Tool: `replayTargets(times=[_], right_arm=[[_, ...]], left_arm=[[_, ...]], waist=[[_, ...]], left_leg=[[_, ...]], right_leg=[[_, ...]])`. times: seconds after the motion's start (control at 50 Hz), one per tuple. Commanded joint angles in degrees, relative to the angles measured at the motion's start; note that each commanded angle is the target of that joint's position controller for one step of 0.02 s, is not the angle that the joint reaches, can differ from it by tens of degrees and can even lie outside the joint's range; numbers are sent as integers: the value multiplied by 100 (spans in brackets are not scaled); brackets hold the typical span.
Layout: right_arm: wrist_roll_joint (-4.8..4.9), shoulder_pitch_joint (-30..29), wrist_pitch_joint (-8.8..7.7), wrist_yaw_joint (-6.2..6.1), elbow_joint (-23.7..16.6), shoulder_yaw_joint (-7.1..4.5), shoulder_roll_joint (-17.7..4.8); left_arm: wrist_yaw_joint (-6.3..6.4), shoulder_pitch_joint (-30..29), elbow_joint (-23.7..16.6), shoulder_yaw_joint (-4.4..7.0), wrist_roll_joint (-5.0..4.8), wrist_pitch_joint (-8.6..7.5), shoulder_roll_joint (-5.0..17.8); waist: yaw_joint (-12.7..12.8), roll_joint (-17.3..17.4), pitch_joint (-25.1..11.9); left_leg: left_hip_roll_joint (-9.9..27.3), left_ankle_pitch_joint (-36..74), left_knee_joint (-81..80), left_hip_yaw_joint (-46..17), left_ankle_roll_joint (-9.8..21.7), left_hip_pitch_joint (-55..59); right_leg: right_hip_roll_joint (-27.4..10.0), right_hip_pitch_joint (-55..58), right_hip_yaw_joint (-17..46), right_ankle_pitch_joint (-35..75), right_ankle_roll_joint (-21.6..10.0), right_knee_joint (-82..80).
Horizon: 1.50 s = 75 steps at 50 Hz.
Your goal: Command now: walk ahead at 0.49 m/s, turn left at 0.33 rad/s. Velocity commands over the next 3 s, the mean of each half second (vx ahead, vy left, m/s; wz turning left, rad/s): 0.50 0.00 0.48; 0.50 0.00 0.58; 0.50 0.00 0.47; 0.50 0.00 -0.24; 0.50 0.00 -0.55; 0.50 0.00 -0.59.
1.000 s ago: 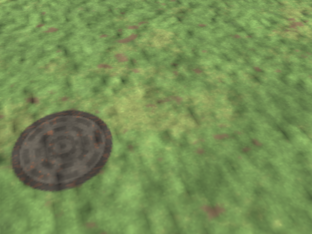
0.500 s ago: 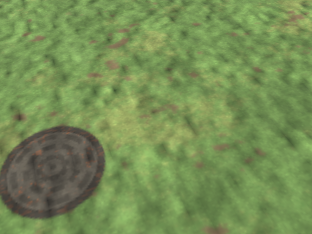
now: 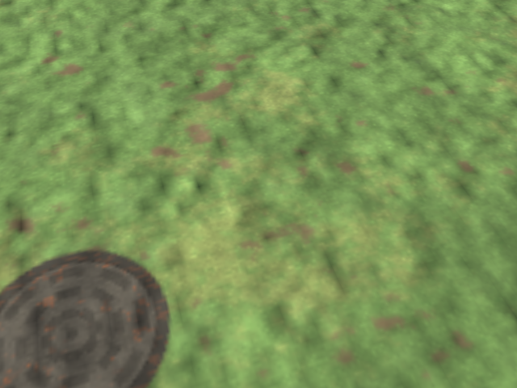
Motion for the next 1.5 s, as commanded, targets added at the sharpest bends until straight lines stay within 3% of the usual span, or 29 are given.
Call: replayTargets(times=[0.02, 0.06, 0.12, 0.18, 0.26, 0.38, 0.42, 0.46, 0.48, 0.5, 0.52, 0.54, 0.56, 0.58, 0.62, 0.7, 0.84, 0.92, 0.98, 1.02, 1.04, 1.06, 1.08, 1.12, 1.14, 1.18, 1.24, 1.38, 1.5], right_arm=[[44, 756, -15, 18, 100, -194, -572], [29, 793, -122, -36, 184, -135, -488], [55, 1092, -218, -56, 262, -173, -713], [79, 1502, -192, -61, 309, -175, -754], [73, 2082, -146, -83, 346, -185, -781], [-47, 2507, -92, -180, 302, -210, -860], [-50, 2280, -89, -229, 208, -244, -953], [-23, 1862, -129, -195, 80, -279, -1088], [41, 1710, -187, -126, 28, -278, -1072], [129, 1731, -248, -96, -207, -185, -696], [284, 2433, -195, -121, -319, -135, -371], [58, 2329, -96, -181, -166, -198, -874], [-14, 1880, -61, -128, -180, -218, -868], [-26, 1611, -41, -75, -238, -204, -743], [-127, 1471, 86, 42, -304, -207, -644], [-138, 954, 231, 180, -593, -161, -482], [-108, -527, 175, 349, -1174, 8, -315], [-149, -1093, 173, 382, -1429, 38, -384], [-198, -793, 176, 307, -1396, -23, -511], [-252, 638, 99, 210, -956, -190, -783], [-285, 1516, 86, 103, -755, -362, -1266], [-115, 1251, 151, 37, -936, -487, -1808], [-42, 1524, 229, -27, -963, -487, -1699], [24, 1056, 170, -94, -789, -364, -1192], [41, 845, 112, -105, -802, -322, -1069], [67, 666, 3, -81, -855, -258, -923], [70, 963, -74, -46, -744, -302, -1072], [75, 1941, -148, -84, -363, -224, -948], [-41, 2307, -151, -201, -124, -173, -1023]], left_arm=[[-62, -400, -722, 179, 46, -193, 822], [-74, -428, -809, 150, 124, -29, 634], [-89, -654, -969, 117, 147, 141, 496], [-97, -1633, -1346, 131, 124, 195, 580], [-141, -2404, -1632, 130, 99, 222, 615], [-191, -3350, -2097, 47, 38, 138, 614], [-180, -3133, -2124, 58, 1, 72, 705], [-91, -2051, -1827, 163, -29, -3, 953], [-8, -1195, -1632, 255, 19, -84, 1193], [113, -174, -1576, 366, 175, -107, 1656], [101, -347, -1606, 452, 243, -19, 1985], [58, -651, -1637, 418, 139, 44, 1463], [32, -1009, -1697, 304, 83, 40, 956], [2, -1159, -1660, 251, 96, 20, 762], [8, -1031, -1500, 223, 66, -49, 696], [-52, -662, -1262, 258, -45, -223, 735], [-42, -247, -1001, 284, -13, -185, 864], [31, 119, -811, 332, -5, -96, 1061], [92, 229, -698, 372, 15, 40, 1284], [103, 188, -739, 383, -5, 144, 1390], [79, 233, -943, 327, 26, 140, 1190], [-48, 165, -1428, 255, -45, 93, 734], [-57, -598, -1583, 343, 25, 30, 1233], [-60, -729, -1581, 265, -63, -70, 1009], [-57, -707, -1571, 267, 25, 6, 971], [-88, -432, -1490, 261, 177, 229, 907], [-140, -790, -1639, 251, 172, 358, 799], [-204, -2101, -1982, 206, 115, 323, 747], [-261, -2870, -2288, 144, 53, 213, 754]], waist=[[-139, -205, -125], [177, -237, -55], [209, -17, -89], [-76, 147, 106], [-444, 298, -91], [-729, 513, -92], [-526, 613, -147], [0, 570, -598], [433, 299, -1098], [730, -344, -2051], [253, -1649, -2458], [104, -862, -1791], [71, -269, -1058], [18, -74, -672], [-107, -449, -456], [-161, -512, -426], [76, -441, -69], [223, -409, 70], [33, -543, -255], [-570, -351, -1092], [-868, 272, -1770], [-471, 1631, -2224], [-847, 585, -1982], [-314, -1, -753], [-77, -72, -577], [166, 25, -623], [125, 92, -468], [-401, 307, -221], [-578, 417, 20]], left_leg=[[2192, -854, -2340, -3663, 1096, 1890], [1758, 142, -2391, -2948, 834, 1085], [1463, 703, -2478, -2414, 765, 727], [1305, 799, -2599, -2350, 535, 834], [1242, 1483, -2268, -2428, 195, 1705], [1339, 2526, -1600, -2758, 298, 2674], [1385, 2818, -1355, -2865, 173, 2556], [1155, 3629, -502, -2775, -95, 2059], [836, 3309, 560, -2519, -235, 1547], [553, 1353, 2090, -2075, -317, 732], [-218, -2303, 3399, -1420, -456, -910], [381, -1826, 3903, -1360, -411, -1384], [574, -1233, 3820, -1296, -449, -1344], [729, -938, 3641, -1229, -507, -1236], [913, -793, 3436, -1115, -590, -1037], [1007, -338, 3365, -985, -634, -1465], [1032, 1051, 1392, -472, -638, -1469], [942, 560, 524, -100, -411, -1252], [454, -336, 168, 225, -97, -434], [67, -376, -412, 138, 236, 1407], [1141, -1086, -590, -1317, 545, 2932], [2690, -1192, -1345, -4593, 1378, 4419], [2642, -401, -1693, -4553, 1338, 4264], [2216, 1206, -1756, -3097, 975, 2723], [1894, 1599, -1821, -2705, 802, 2167], [1589, 1960, -1968, -2359, 736, 1636], [1358, 1700, -2195, -2233, 685, 1343], [1339, 2232, -2244, -2100, 205, 2226], [1616, 3056, -1943, -2157, 175, 2933]], right_leg=[[-581, -2800, 463, 542, -36, 1090], [-786, -2219, 490, 537, 149, 449], [-857, -2170, 282, 764, 388, -292], [-905, -2684, 151, 1621, 597, -1214], [-766, -3117, 165, 2313, 679, -1935], [-416, -3246, 140, 1846, 614, -2850], [-318, -2548, 207, 1677, 496, -3326], [-56, -790, 133, 1431, 281, -3843], [-392, 512, 390, 1609, 80, -4059], [-1858, 1928, 1744, 496, -187, -4075], [-3055, 2789, 4197, 310, -836, -4652], [-2866, 2085, 4257, -238, -839, -4749], [-2542, 1289, 3270, 13, -696, -4880], [-2254, 724, 2485, 713, -576, -5058], [-1876, 217, 1528, 1636, -395, -5272], [-1848, 240, 670, 2806, -441, -5476], [-1642, 292, -527, 3237, -303, -5613], [-1883, 939, -802, 3664, -245, -5397], [-1942, 1332, -1148, 5884, -153, -4261], [-1836, 786, -1353, 5841, -27, -2154], [-1687, -521, -1355, 3636, 145, -425], [-410, -3054, -933, -905, 523, 1625], [-524, -3753, 61, -556, 494, 1796], [-1007, -3403, 175, 274, 444, 821], [-1119, -3007, 241, 249, 481, 430], [-1107, -2486, 207, 245, 583, 108], [-1047, -2671, 108, 767, 701, -434], [-927, -3306, 40, 2238, 607, -2018], [-586, -3077, -126, 1953, 267, -3001]])
Next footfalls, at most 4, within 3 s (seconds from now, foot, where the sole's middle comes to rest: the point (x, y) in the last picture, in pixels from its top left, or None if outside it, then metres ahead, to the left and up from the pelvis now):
0.48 right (313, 385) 0.46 -0.09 -0.75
1.02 left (193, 328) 0.61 0.22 -0.75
1.60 right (162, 224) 0.94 0.34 -0.75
2.10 left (67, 205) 1.01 0.65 -0.75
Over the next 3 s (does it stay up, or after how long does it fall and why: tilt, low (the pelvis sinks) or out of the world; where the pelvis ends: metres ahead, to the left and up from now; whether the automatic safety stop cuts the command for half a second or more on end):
stays up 1.37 0.60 0.03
